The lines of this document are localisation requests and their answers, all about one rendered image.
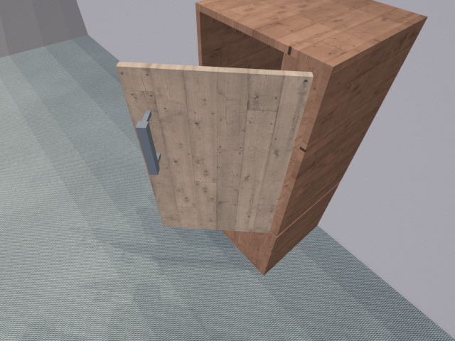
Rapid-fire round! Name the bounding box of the handle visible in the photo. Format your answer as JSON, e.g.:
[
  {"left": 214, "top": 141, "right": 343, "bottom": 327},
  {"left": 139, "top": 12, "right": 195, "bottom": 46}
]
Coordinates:
[{"left": 135, "top": 111, "right": 161, "bottom": 175}]

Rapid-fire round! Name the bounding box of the cupboard door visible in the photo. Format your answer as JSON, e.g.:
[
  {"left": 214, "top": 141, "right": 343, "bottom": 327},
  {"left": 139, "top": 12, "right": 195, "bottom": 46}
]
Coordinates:
[{"left": 116, "top": 62, "right": 314, "bottom": 233}]

